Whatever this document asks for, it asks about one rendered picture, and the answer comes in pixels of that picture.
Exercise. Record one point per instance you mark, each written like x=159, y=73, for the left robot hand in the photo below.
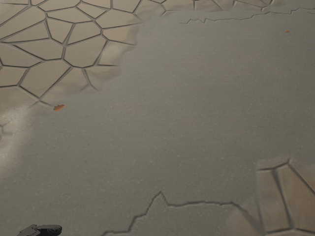
x=41, y=230

